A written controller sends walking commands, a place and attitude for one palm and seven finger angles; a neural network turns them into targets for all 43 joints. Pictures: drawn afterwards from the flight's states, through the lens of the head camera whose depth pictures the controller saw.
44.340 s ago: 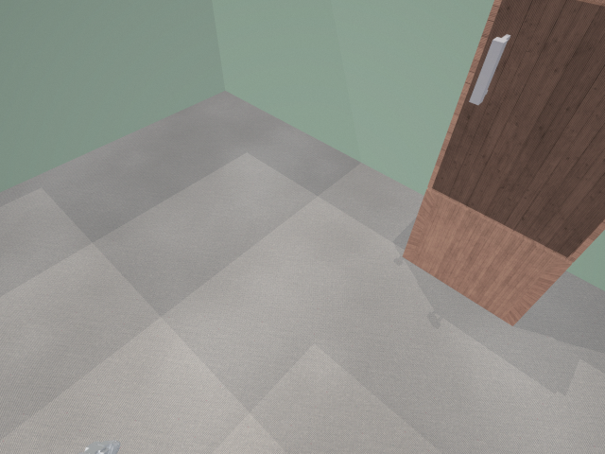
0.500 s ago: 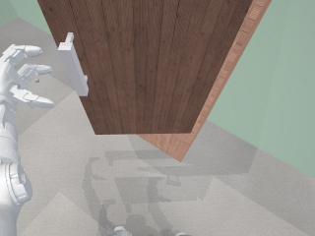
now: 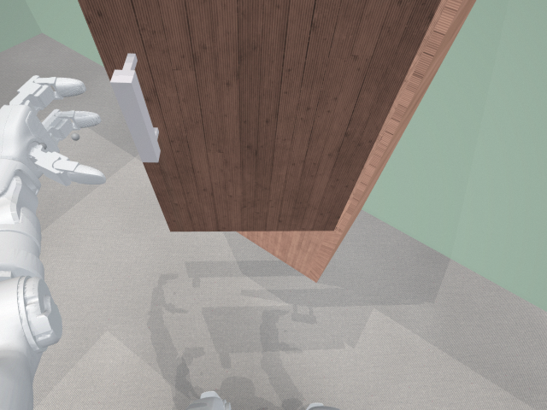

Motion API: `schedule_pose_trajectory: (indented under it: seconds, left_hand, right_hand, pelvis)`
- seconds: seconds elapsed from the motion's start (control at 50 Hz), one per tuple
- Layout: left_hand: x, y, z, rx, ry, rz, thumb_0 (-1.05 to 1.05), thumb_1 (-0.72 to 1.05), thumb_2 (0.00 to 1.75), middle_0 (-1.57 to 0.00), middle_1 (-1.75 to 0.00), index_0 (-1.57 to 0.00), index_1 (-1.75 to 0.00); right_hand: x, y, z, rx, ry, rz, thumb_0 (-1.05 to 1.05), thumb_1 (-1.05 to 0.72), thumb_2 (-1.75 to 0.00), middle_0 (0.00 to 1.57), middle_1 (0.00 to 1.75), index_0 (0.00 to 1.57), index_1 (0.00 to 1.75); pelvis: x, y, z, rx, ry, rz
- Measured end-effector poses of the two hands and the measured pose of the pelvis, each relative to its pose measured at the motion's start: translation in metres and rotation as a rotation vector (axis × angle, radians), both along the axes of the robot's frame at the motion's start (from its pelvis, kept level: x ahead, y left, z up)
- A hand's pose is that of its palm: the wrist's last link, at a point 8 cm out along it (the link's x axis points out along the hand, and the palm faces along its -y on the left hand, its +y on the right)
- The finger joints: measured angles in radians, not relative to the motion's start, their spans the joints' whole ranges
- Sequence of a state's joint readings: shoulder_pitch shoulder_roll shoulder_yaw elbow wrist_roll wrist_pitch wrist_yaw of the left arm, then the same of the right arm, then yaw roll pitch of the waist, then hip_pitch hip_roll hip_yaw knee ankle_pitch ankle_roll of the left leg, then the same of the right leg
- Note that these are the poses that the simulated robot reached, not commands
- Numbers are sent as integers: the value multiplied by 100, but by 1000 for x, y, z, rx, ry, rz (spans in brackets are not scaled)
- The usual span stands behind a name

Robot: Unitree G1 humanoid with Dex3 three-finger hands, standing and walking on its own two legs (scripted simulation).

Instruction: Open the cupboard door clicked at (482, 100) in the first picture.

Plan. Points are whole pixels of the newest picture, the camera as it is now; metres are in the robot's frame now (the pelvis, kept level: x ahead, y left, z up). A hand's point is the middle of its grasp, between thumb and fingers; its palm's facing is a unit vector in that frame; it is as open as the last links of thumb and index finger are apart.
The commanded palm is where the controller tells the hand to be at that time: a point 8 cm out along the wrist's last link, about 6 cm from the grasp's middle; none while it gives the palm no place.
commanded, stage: slide the fingers in behind the handle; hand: left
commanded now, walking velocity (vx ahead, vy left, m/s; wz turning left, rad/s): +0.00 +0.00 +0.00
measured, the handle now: (141, 111) +0.52 +0.18 +0.11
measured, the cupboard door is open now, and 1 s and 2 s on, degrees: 36 36 36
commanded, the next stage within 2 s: close the thumb around the handle in 1.50 s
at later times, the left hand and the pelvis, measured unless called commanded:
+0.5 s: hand (108, 133) +0.48 +0.22 +0.12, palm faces +0.01 -1.00 +0.02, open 14.0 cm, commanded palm +0.45 +0.26 +0.11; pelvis +0.00 +0.00 +0.00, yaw -1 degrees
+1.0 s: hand (140, 131) +0.48 +0.18 +0.12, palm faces +0.02 -1.00 +0.03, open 14.0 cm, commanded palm +0.45 +0.22 +0.11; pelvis +0.00 -0.01 +0.00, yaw +0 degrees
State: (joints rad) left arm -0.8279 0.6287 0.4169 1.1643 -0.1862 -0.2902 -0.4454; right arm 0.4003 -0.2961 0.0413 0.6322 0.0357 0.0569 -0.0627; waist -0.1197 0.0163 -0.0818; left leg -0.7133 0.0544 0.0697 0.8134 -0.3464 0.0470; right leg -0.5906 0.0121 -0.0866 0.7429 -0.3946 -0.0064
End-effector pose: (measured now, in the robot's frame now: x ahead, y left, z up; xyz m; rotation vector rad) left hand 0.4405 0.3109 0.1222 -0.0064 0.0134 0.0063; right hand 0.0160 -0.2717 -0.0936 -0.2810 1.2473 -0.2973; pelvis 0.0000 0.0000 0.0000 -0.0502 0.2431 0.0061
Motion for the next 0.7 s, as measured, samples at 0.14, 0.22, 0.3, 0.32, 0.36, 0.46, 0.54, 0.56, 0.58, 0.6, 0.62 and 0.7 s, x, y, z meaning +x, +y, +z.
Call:
schedule_pose_trajectory:
  seconds: [0.14, 0.22, 0.3, 0.32, 0.36, 0.46, 0.54, 0.56, 0.58, 0.6, 0.62, 0.7]
  left_hand:
    - [9, -16, -4, -11, -1, -18, -1, -50, 30, -30, -120, -29, -120]
    - [15, -26, -6, -22, -3, -15, -2, -50, 30, -30, -120, -30, -120]
    - [18, -33, -7, -15, -1, -5, -2, -50, 30, -30, -120, -30, -120]
    - [18, -33, -7, -14, -1, 0, -2, -50, 30, -30, -120, -30, -120]
    - [17, -34, -6, -9, -2, 4, -2, -50, 30, -30, -120, -30, -120]
    - [14, -36, -6, -16, 2, 4, -2, -50, 30, -30, -120, -29, -120]
    - [14, -38, -8, -10, 14, 1, -1, -50, 30, -30, -120, -29, -120]
    - [14, -40, -7, -9, 10, 0, -2, -50, 30, -30, -120, -29, -120]
    - [15, -41, -7, -11, 3, -1, -2, -50, 30, -30, -120, -29, -120]
    - [15, -43, -6, -13, -3, -3, -2, -50, 30, -30, -120, -29, -120]
    - [15, -45, -6, -13, -6, -6, -2, -50, 30, -30, -120, -29, -120]
    - [17, -54, -7, -24, -5, -4, -2, -50, 30, -30, -120, -29, -121]
  right_hand:
    - [-14, -4, 1, -15, 28, -10, 1, -91, -90, 21, 30, 20, 30]
    - [-18, -4, 1, -13, 24, -23, 1, -91, -90, 21, 30, 20, 30]
    - [-18, -1, 1, 0, 13, -36, 1, -91, -90, 21, 30, 20, 30]
    - [-18, 0, 0, 5, 11, -38, 1, -91, -90, 21, 30, 20, 30]
    - [-17, 1, -1, 15, 7, -40, 1, -91, -90, 21, 30, 20, 30]
    - [-11, 4, -3, 34, -1, -35, 1, -91, -90, 21, 30, 20, 30]
    - [-3, 3, -4, 34, -13, -21, 1, -91, -90, 21, 30, 20, 30]
    - [-1, 3, -4, 33, -16, -18, 1, -91, -90, 21, 30, 20, 30]
    - [0, 2, -4, 33, -20, -15, 1, -91, -90, 21, 30, 20, 30]
    - [2, 2, -4, 33, -22, -12, 1, -91, -90, 21, 30, 20, 30]
    - [4, 1, -4, 33, -25, -9, 1, -91, -90, 21, 30, 20, 30]
    - [9, -1, -5, 34, -32, 1, 1, -91, -90, 21, 30, 20, 30]
  pelvis:
    - [-3, 0, -1, -1, 10, 1]
    - [-3, 0, -1, 1, 12, -6]
    - [-2, 0, -1, 3, 11, -15]
    - [-1, -1, -1, 4, 10, -17]
    - [0, -1, 0, 5, 8, -19]
    - [2, -3, 0, 6, 0, -16]
    - [2, -4, 0, 5, 0, -9]
    - [2, -4, 0, 5, 1, -9]
    - [2, -4, 0, 6, 1, -8]
    - [2, -4, 0, 6, 2, -8]
    - [2, -5, 0, 6, 2, -7]
    - [3, -5, -1, 7, 1, -4]
